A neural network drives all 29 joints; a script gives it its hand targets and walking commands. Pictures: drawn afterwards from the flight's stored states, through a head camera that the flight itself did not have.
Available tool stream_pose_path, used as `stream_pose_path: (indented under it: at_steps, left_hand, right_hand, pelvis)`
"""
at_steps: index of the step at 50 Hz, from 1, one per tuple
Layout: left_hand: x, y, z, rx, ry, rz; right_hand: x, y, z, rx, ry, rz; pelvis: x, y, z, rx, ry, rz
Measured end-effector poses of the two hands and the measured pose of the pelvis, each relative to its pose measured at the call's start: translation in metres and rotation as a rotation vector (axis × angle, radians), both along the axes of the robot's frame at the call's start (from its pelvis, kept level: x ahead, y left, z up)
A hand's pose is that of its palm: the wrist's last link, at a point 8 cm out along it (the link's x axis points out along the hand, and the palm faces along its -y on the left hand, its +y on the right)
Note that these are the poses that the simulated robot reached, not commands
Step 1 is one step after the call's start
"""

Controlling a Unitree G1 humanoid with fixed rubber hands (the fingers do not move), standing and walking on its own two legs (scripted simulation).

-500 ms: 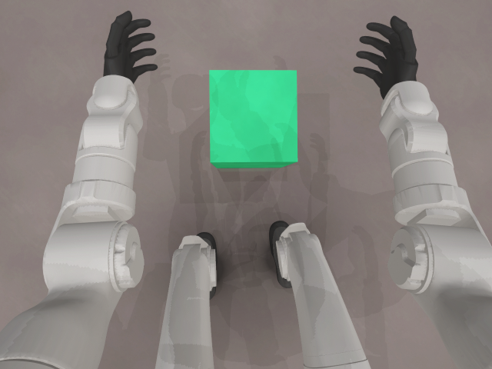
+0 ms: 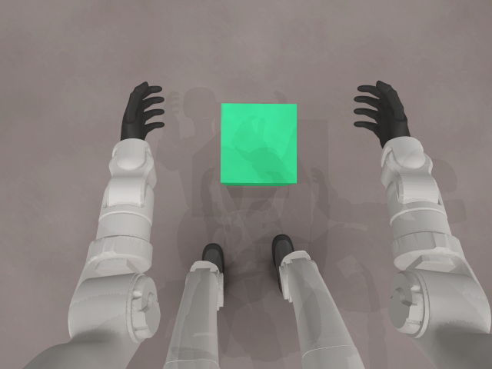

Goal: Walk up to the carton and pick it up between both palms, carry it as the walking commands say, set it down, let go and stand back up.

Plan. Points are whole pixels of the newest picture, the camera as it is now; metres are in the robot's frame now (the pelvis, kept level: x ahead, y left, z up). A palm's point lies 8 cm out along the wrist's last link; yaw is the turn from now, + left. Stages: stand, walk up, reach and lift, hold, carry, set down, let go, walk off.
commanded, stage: let go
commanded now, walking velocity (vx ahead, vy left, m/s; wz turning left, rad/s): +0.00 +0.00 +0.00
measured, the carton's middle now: (256, 150) +0.47 -0.05 -0.56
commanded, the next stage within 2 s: stand in 1.08 s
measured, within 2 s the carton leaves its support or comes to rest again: neither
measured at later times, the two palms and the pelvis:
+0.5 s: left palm (57, 270) +0.27 +0.22 +0.00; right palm (460, 266) +0.24 -0.23 +0.00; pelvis +0.06 +0.01 +0.08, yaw -1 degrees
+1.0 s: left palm (30, 327) +0.22 +0.24 +0.02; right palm (473, 289) +0.22 -0.23 +0.02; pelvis +0.06 +0.01 +0.09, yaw -1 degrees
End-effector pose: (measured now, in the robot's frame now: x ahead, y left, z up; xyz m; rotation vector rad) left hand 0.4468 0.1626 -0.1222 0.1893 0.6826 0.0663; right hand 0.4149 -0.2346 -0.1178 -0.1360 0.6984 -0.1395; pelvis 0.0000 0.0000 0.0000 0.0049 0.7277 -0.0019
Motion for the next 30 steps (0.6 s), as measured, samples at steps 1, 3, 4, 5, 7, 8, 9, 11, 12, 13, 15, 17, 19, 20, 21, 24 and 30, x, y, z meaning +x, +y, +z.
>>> stream_pose_path:
  at_steps: [1, 3, 4, 5, 7, 8, 9, 11, 12, 13, 15, 17, 19, 20, 21, 24, 30]
  left_hand:
    - [-0.009, 0.003, 0.003, 0.010, 0.008, -0.001]
    - [-0.027, 0.008, 0.011, 0.020, 0.024, -0.002]
    - [-0.036, 0.011, 0.016, 0.021, 0.032, -0.003]
    - [-0.045, 0.013, 0.021, 0.020, 0.040, -0.003]
    - [-0.060, 0.017, 0.033, 0.016, 0.051, -0.005]
    - [-0.066, 0.019, 0.040, 0.014, 0.054, -0.006]
    - [-0.071, 0.020, 0.047, 0.011, 0.055, -0.008]
    - [-0.081, 0.024, 0.060, 0.006, 0.054, -0.012]
    - [-0.086, 0.025, 0.067, 0.004, 0.052, -0.013]
    - [-0.091, 0.027, 0.073, 0.001, 0.049, -0.014]
    - [-0.101, 0.031, 0.084, -0.004, 0.048, -0.013]
    - [-0.114, 0.036, 0.094, -0.008, 0.050, -0.011]
    - [-0.127, 0.041, 0.101, -0.011, 0.057, -0.009]
    - [-0.135, 0.044, 0.104, -0.012, 0.061, -0.009]
    - [-0.143, 0.047, 0.108, -0.012, 0.066, -0.009]
    - [-0.166, 0.057, 0.116, -0.011, 0.081, -0.007]
    - [-0.203, 0.075, 0.133, -0.004, 0.096, 0.004]
  right_hand:
    - [-0.008, -0.001, 0.003, -0.007, 0.012, 0.014]
    - [-0.025, -0.004, 0.011, -0.018, 0.037, 0.034]
    - [-0.033, -0.006, 0.016, -0.020, 0.048, 0.040]
    - [-0.042, -0.007, 0.022, -0.019, 0.057, 0.043]
    - [-0.058, -0.010, 0.036, -0.014, 0.070, 0.046]
    - [-0.065, -0.011, 0.044, -0.012, 0.073, 0.047]
    - [-0.071, -0.012, 0.051, -0.010, 0.074, 0.047]
    - [-0.084, -0.013, 0.066, -0.008, 0.073, 0.043]
    - [-0.090, -0.014, 0.072, -0.008, 0.072, 0.041]
    - [-0.096, -0.014, 0.079, -0.008, 0.071, 0.038]
    - [-0.109, -0.013, 0.089, -0.008, 0.071, 0.034]
    - [-0.123, -0.012, 0.098, -0.008, 0.074, 0.030]
    - [-0.137, -0.009, 0.105, -0.006, 0.078, 0.029]
    - [-0.144, -0.007, 0.108, -0.005, 0.081, 0.030]
    - [-0.151, -0.005, 0.111, -0.003, 0.084, 0.031]
    - [-0.170, 0.002, 0.119, 0.001, 0.092, 0.034]
    - [-0.197, 0.009, 0.133, -0.001, 0.104, 0.034]
  pelvis:
    - [0.003, 0.000, 0.003, 0.001, -0.011, -0.001]
    - [0.008, -0.001, 0.011, 0.003, -0.037, -0.002]
    - [0.011, -0.002, 0.015, 0.003, -0.053, -0.002]
    - [0.014, -0.002, 0.019, 0.003, -0.070, -0.003]
    - [0.019, -0.002, 0.027, 0.002, -0.108, -0.003]
    - [0.022, -0.003, 0.031, 0.001, -0.129, -0.003]
    - [0.024, -0.003, 0.035, 0.001, -0.151, -0.004]
    - [0.029, -0.003, 0.043, 0.000, -0.196, -0.005]
    - [0.031, -0.003, 0.046, 0.000, -0.219, -0.007]
    - [0.034, -0.002, 0.050, 0.000, -0.243, -0.008]
    - [0.038, -0.002, 0.056, -0.001, -0.290, -0.010]
    - [0.042, 0.000, 0.062, -0.003, -0.337, -0.011]
    - [0.046, 0.001, 0.068, -0.005, -0.383, -0.014]
    - [0.048, 0.002, 0.071, -0.006, -0.406, -0.015]
    - [0.050, 0.003, 0.073, -0.008, -0.429, -0.016]
    - [0.055, 0.005, 0.079, -0.011, -0.497, -0.018]
    - [0.061, 0.010, 0.088, -0.016, -0.628, -0.016]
